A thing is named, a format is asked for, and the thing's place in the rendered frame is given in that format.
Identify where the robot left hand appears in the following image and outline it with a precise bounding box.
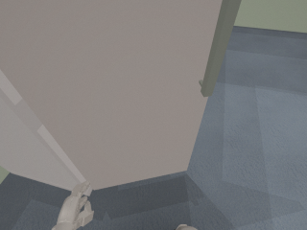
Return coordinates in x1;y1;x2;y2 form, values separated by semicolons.
57;180;94;230

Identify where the handle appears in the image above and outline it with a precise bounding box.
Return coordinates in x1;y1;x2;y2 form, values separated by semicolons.
199;0;242;97

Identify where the fridge door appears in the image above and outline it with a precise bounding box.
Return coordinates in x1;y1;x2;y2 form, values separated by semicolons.
0;0;223;191

